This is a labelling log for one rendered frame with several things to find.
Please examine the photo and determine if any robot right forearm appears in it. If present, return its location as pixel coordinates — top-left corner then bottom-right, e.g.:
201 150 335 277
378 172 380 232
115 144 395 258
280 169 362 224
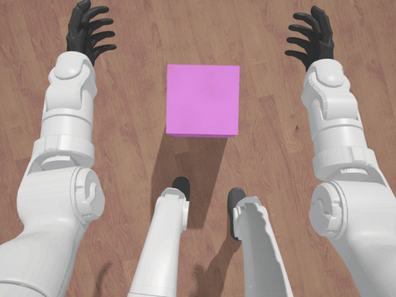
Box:
301 59 396 200

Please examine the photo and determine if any left robot upper arm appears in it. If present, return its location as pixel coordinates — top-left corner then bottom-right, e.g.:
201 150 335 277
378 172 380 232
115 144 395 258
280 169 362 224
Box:
0 166 105 297

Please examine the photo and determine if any robot right foot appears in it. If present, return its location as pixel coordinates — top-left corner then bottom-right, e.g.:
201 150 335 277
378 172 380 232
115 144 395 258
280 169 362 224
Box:
228 187 246 241

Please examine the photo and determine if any robot left forearm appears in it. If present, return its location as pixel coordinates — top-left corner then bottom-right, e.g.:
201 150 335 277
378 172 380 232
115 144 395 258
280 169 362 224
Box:
17 51 97 223

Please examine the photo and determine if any robot left thigh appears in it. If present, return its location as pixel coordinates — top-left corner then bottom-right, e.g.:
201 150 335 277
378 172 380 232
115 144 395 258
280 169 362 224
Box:
127 194 189 297

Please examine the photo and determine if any robot right hand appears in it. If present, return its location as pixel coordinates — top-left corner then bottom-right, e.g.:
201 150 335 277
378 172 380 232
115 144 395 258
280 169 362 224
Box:
285 6 334 72

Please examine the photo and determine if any robot left hand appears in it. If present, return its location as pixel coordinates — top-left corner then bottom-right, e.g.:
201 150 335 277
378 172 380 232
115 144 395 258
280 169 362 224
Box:
66 0 116 66

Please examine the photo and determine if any carton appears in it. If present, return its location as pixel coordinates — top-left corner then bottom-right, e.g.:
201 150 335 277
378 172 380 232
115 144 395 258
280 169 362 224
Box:
166 64 239 138

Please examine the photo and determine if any right robot upper arm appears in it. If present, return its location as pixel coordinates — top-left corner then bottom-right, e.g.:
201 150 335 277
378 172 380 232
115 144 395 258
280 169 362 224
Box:
309 180 396 297

